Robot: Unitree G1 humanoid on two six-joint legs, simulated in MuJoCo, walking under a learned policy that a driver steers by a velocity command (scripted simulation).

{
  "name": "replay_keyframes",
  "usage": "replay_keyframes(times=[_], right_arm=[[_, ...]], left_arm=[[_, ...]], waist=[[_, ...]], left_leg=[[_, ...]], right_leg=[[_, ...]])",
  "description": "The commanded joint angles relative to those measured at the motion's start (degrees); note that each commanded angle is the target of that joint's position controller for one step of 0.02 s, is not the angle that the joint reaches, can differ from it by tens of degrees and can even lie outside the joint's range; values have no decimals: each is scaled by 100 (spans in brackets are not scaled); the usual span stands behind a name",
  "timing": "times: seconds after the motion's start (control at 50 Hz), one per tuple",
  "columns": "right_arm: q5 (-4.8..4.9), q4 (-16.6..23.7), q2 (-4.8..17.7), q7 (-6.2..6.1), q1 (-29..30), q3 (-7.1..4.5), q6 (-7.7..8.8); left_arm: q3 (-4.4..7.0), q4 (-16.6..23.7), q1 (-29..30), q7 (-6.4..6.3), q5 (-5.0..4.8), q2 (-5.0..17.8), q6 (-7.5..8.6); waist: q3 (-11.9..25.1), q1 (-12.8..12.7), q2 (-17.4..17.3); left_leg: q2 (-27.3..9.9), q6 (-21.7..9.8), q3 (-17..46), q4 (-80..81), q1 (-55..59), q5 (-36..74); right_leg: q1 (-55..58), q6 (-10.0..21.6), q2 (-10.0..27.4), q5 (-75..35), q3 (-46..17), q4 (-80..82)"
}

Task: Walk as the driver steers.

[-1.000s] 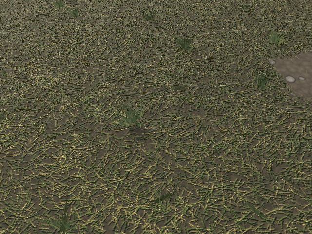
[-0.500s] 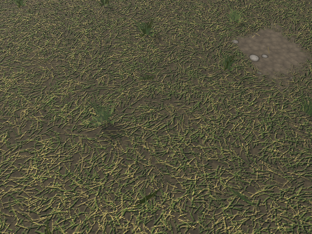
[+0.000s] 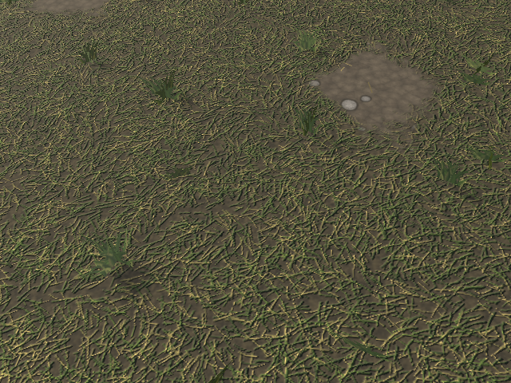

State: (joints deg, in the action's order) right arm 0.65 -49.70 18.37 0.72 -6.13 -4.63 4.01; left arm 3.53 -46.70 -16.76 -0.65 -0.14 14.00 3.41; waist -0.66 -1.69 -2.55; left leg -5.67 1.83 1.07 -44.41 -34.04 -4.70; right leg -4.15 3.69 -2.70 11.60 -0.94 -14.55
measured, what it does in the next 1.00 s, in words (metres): walks ahead: left foot, then right foot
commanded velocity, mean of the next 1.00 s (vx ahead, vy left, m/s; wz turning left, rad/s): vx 0.47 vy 0.00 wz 0.14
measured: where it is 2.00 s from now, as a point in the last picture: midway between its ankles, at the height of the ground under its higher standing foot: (191, 203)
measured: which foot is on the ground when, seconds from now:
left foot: up 0.00-0.24, down 0.26-0.78, up 0.80-1.00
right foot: down 0.00-0.28, up 0.30-0.76, down 0.78-1.00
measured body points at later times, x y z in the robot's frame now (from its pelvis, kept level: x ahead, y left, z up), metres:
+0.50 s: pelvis +0.26 +0.10 +0.00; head +0.29 +0.12 +0.44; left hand +0.35 +0.40 -0.11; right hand +0.39 -0.15 -0.12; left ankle +0.25 +0.17 -0.75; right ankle +0.38 -0.06 -0.68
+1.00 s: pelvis +0.58 +0.11 -0.01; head +0.60 +0.11 +0.44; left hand +0.62 +0.39 -0.12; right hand +0.73 -0.14 -0.13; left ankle +0.55 +0.26 -0.67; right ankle +0.61 +0.03 -0.75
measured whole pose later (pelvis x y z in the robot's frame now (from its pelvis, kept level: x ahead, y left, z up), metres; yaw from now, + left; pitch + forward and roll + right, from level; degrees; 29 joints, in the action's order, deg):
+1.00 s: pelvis +0.58 +0.11 -0.01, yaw +11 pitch +1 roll -1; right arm 1.5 -46.3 17.3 0.7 -13.6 -2.2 3.6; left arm 2.5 -43.6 -15.8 1.4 0.6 14.9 5.7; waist -1.7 -0.7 -2.4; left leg -4.6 -1.0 3.5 -64.8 -32.7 -17.3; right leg -12.3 4.6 -4.0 9.2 4.9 -20.1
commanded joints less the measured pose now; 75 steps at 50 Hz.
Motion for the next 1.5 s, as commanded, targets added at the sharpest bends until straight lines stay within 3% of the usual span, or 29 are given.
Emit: replay_keyframes(times=[0.02,0.18,0.26,0.28,0.3,0.34,0.38,0.46,0.56,0.68,0.74,0.78,0.8,0.82,0.84,0.86,0.88,1.02,1.1,1.22,1.28,1.32,1.34,1.36,1.38,1.4,1.42,1.44,1.5], right_arm=[[59,456,245,41,719,31,73],[106,753,237,302,981,132,130],[114,327,921,228,-1120,-265,51],[77,301,1558,139,-1844,-439,15],[89,338,1378,171,-1848,-320,55],[57,458,819,149,-1364,-171,92],[-16,664,522,127,-731,-58,101],[-50,740,523,29,-585,-25,140],[-33,563,591,-46,-953,12,172],[-30,266,710,-60,-1393,-12,54],[0,246,838,-113,-1340,-50,-68],[-23,307,841,-144,-1130,-18,-152],[-142,433,558,-157,-1229,110,-119],[-101,428,-92,-47,-2106,293,27],[17,391,569,18,-1560,184,160],[202,613,749,61,-955,123,234],[186,681,663,46,-659,153,257],[51,661,231,-64,-873,143,-110],[33,836,91,20,-335,169,-29],[45,1346,21,228,492,188,-2],[42,1453,257,302,127,53,-45],[62,1152,755,228,-1334,-240,-83],[68,1041,1305,90,-2061,-404,-148],[85,1215,1578,99,-1744,-414,-100],[59,1281,1082,122,-1840,-283,-70],[25,1271,826,108,-1671,-214,-35],[30,1307,736,113,-1317,-179,-12],[22,1382,547,96,-991,-125,-6],[-39,1480,489,27,-724,-87,6]], left_arm=[[275,206,-44,-22,15,1106,133],[323,-57,-217,-21,-57,1157,63],[282,106,-107,-136,-2,1186,-62],[116,396,-403,-102,94,723,37],[-8,439,-321,-38,50,485,258],[77,625,411,80,-233,1007,520],[143,626,507,12,10,1038,516],[107,580,193,15,68,780,255],[-26,797,1080,80,-10,507,271],[-61,1142,1785,307,-95,550,320],[4,1171,1419,373,-55,713,316],[213,842,39,303,-31,1140,292],[301,679,-943,231,27,1541,253],[343,563,-1067,256,3,1773,255],[202,612,-1101,229,-86,1159,225],[147,689,-641,179,-42,1030,197],[125,748,-270,160,18,980,183],[115,545,230,157,98,889,377],[128,453,276,89,81,966,340],[219,157,-166,30,-48,1169,114],[291,212,34,-70,-79,1375,-47],[264,281,178,-143,-74,1352,-130],[117,415,-40,-143,89,989,-57],[-74,679,-461,-31,106,421,136],[26,711,103,91,-77,993,360],[40,882,552,144,-237,1085,463],[15,899,651,116,-150,990,505],[64,871,681,72,9,1058,478],[71,797,315,76,80,941,279]], waist=[[-266,-236,815],[-530,-256,734],[915,833,557],[1629,812,-718],[2180,711,-1161],[1006,780,-341],[374,344,152],[176,62,-113],[-81,490,-102],[-381,737,41],[-64,382,-129],[862,-409,-102],[1721,-690,523],[2380,-154,2044],[2228,-531,1275],[1306,-525,928],[798,-369,298],[-34,197,526],[-138,2,522],[-346,-295,470],[24,67,737],[815,891,626],[1418,1041,-309],[2094,420,-1430],[2206,872,-624],[1408,853,-331],[814,554,307],[578,363,335],[404,48,86]], left_leg=[[-17,18,-50,528,-514,500],[171,-511,-207,1148,-473,-23],[824,-1067,-446,1275,2910,-226],[-687,-1976,2316,1574,4967,-1205],[-1411,-2504,4780,2781,5706,-2012],[-1070,-1998,3326,2893,4676,-1775],[-638,-1782,2342,3080,3165,-741],[-400,-1827,1376,3468,2249,651],[-69,-1384,386,3618,2248,874],[-663,-1304,334,3363,3646,1169],[-770,-1181,320,2570,4175,3284],[-440,-960,41,793,3787,4540],[-99,-792,-127,-980,2495,2685],[1090,-435,61,-2964,130,-2498],[801,-502,694,-3436,-542,-2801],[501,-541,591,-3400,-899,-2315],[225,-526,465,-3053,-762,-1840],[-191,-67,527,-1636,-405,-598],[-78,-76,220,-67,-252,894],[103,-389,-142,945,-682,616],[524,-706,-553,955,-4,-329],[938,-1081,-596,1363,2094,-144],[-96,-1481,1014,1336,3839,164],[-1319,-2712,4379,2199,5580,-880],[-1282,-2490,4404,2635,5678,-1344],[-1092,-2237,3535,2669,5042,-1116],[-848,-2048,2895,2708,4096,-470],[-652,-1948,2451,2778,3445,149],[-439,-1983,1863,3065,2503,1178]], right_leg=[[186,822,1498,-106,-752,880],[926,604,1863,-1295,35,490],[-44,40,1367,-4179,831,-2711],[-2305,-424,644,-1706,928,-5068],[-3572,-495,-152,2004,-173,-6204],[-4239,-196,534,1258,-506,-6279],[-3573,-204,924,637,-456,-5267],[-3142,-518,1028,-12,-211,-4415],[-2968,-508,895,-2014,91,-2432],[-3545,-146,665,-1718,71,-1608],[-3040,123,348,-773,277,-1479],[-1040,460,141,-1021,417,-1331],[836,848,1228,-1443,-875,-1576],[2741,1888,2502,-432,-3783,-1023],[2742,1625,2343,354,-4009,-592],[1969,1354,2243,217,-3033,-429],[1083,1192,2067,-344,-2408,-269],[-615,1036,1594,-1547,-363,744],[-479,707,1276,-1763,530,799],[859,553,1765,-2404,791,351],[1220,335,1846,-4707,1000,-663],[528,32,1520,-5020,1257,-2739],[-979,-205,1172,-2587,1290,-4584],[-3361,-530,-173,2128,378,-6559],[-4020,-371,163,2013,-617,-6796],[-4259,-252,391,1563,-520,-6552],[-4080,-241,648,1151,-462,-5957],[-3729,-294,819,936,-437,-5451],[-3151,-537,955,630,-302,-4905]])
